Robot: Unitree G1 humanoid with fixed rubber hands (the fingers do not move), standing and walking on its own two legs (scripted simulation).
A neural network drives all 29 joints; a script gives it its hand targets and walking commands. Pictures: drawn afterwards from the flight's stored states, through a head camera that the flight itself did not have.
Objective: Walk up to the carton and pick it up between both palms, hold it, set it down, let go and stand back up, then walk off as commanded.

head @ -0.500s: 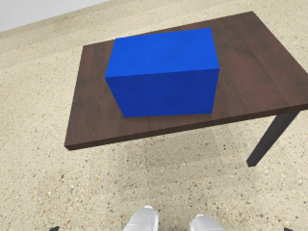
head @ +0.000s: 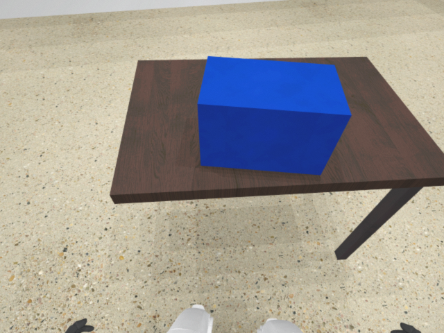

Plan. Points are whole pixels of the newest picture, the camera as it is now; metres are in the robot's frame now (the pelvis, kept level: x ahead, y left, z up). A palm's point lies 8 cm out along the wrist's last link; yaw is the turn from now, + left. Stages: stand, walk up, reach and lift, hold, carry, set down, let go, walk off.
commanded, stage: walk up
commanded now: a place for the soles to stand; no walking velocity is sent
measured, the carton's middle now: (265, 116) +0.59 -0.07 +0.04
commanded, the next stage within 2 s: none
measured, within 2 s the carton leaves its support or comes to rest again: neither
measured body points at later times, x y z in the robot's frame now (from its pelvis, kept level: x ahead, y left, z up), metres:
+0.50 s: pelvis +0.00 -0.02 +0.01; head +0.02 -0.02 +0.45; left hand +0.10 +0.31 -0.09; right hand +0.10 -0.33 -0.10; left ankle +0.08 +0.10 -0.68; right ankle +0.03 -0.14 -0.68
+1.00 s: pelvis +0.00 -0.02 +0.01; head +0.03 -0.02 +0.46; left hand +0.10 +0.30 -0.09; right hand +0.11 -0.33 -0.10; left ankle +0.09 +0.10 -0.68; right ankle +0.03 -0.14 -0.68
